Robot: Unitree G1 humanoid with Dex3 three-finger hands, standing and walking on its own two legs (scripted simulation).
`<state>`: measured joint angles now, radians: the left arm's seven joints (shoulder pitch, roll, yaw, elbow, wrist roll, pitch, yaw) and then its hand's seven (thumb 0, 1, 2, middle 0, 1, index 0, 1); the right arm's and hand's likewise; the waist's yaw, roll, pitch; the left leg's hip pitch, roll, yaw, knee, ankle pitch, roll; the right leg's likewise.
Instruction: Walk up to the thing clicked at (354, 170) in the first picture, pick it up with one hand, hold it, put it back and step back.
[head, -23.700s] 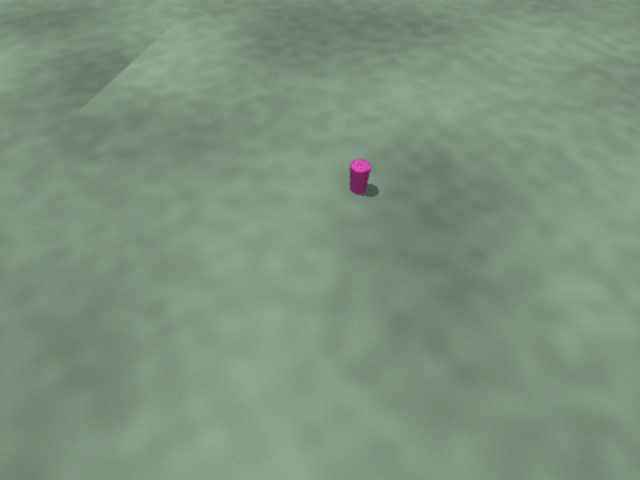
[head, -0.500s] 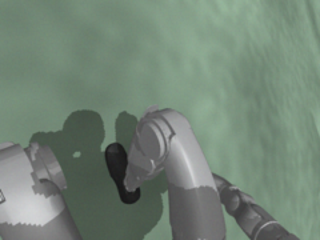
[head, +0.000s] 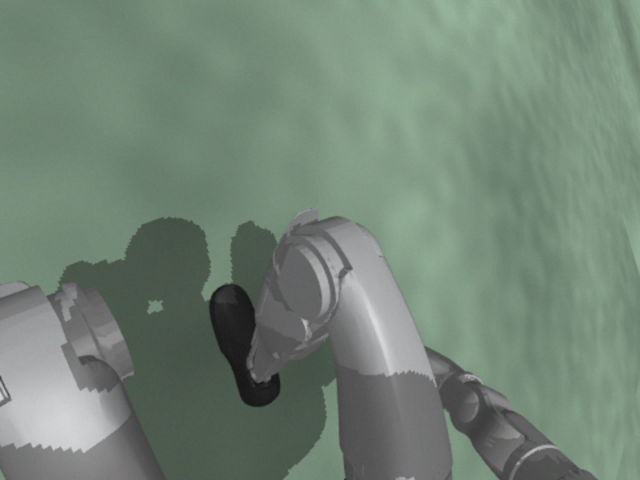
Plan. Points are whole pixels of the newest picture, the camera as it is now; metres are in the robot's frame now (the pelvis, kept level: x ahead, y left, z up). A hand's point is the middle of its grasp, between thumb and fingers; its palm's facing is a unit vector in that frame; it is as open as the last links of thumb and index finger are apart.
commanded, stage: withdraw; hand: left
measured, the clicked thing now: out of the picture +0.46 +0.33 -0.22
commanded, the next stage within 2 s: rise in 0.14 s
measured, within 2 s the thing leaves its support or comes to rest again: rests again in 0.08 s
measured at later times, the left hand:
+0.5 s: hand out of the picture +0.36 +0.44 -0.08, palm faces +0.47 -0.84 -0.29, open 17.3 cm
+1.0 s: hand out of the picture +0.26 +0.35 +0.12, palm faces +0.37 -0.80 -0.47, open 17.2 cm
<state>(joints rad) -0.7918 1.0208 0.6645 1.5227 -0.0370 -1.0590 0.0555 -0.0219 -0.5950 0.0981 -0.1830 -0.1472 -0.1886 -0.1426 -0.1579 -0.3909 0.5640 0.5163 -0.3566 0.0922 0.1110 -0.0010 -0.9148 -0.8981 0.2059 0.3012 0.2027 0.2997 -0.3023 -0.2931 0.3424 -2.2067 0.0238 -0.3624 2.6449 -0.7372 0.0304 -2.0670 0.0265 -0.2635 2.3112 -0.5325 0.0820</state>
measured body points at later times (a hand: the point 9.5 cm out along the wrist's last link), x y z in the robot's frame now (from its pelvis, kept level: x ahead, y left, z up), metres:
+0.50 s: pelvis +0.01 -0.01 +0.03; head +0.19 +0.17 +0.41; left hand +0.33 +0.48 -0.06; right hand +0.19 -0.24 -0.03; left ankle +0.08 +0.11 -0.26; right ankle +0.16 -0.12 -0.26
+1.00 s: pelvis +0.04 -0.02 +0.21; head +0.20 +0.06 +0.62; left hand +0.24 +0.39 +0.15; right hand +0.28 -0.22 +0.10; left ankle +0.08 +0.11 -0.26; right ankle +0.16 -0.13 -0.26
